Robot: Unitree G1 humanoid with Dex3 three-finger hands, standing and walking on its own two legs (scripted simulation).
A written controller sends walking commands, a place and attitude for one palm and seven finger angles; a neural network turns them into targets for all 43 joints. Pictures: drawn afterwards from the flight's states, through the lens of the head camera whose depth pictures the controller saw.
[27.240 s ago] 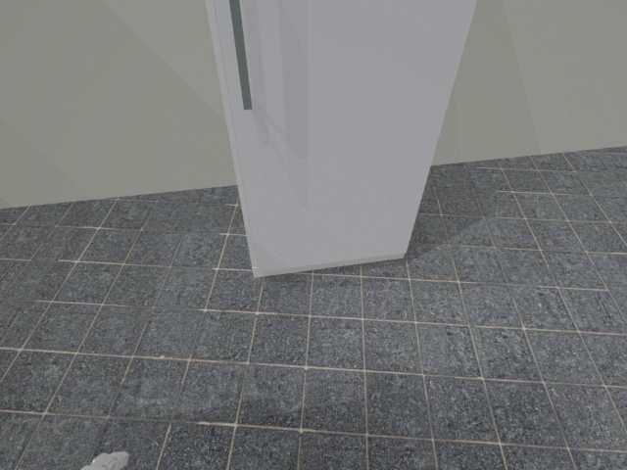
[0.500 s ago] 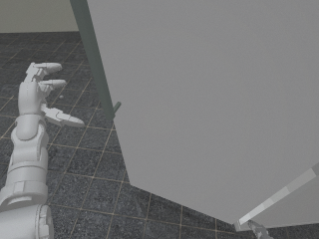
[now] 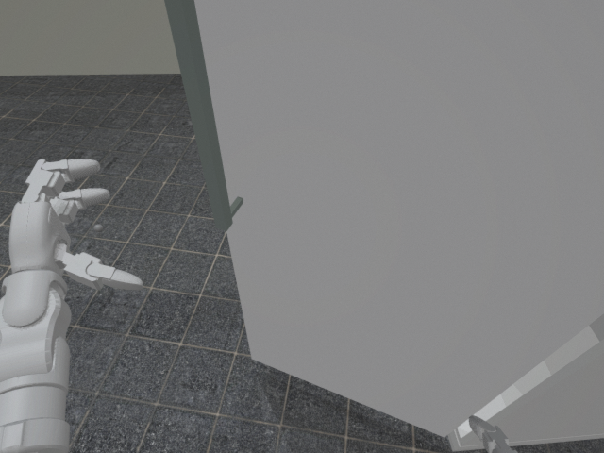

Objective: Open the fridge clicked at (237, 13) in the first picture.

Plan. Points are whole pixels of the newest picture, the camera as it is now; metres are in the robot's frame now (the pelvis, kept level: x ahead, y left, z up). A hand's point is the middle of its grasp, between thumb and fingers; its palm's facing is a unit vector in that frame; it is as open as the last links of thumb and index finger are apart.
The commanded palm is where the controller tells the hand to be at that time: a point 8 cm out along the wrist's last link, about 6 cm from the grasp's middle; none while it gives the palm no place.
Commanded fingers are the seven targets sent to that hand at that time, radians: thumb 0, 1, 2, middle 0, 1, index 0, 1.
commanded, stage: slip the hand off the handle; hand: left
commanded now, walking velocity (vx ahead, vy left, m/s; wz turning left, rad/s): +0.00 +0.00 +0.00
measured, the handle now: (207, 82) +0.46 +0.16 +0.27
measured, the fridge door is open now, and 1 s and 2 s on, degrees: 64 64 64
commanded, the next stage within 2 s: draw the hand back to the body in 0.26 s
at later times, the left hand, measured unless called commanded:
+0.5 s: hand (81, 265) +0.27 +0.27 +0.15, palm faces +0.22 -0.97 -0.08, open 14.7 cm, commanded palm +0.24 +0.31 +0.16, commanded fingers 0.00 -0.55 0.20 -0.25 -1.15 -0.25 -1.15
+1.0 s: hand (54, 295) +0.23 +0.28 +0.15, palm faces +0.35 -0.91 -0.23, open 14.2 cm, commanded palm +0.19 +0.31 +0.17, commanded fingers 0.00 -0.12 0.41 -0.23 -0.89 -0.23 -0.89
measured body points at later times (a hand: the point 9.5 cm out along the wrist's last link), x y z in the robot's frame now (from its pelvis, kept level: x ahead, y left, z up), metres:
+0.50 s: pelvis +0.00 -0.01 +0.00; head -0.01 -0.02 +0.45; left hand +0.25 +0.33 +0.15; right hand +0.19 -0.24 -0.08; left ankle +0.01 +0.09 -0.73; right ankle +0.01 -0.13 -0.73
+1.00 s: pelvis +0.00 -0.01 +0.01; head -0.02 -0.01 +0.46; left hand +0.20 +0.32 +0.17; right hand +0.20 -0.23 -0.05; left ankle +0.01 +0.09 -0.73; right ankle +0.01 -0.13 -0.73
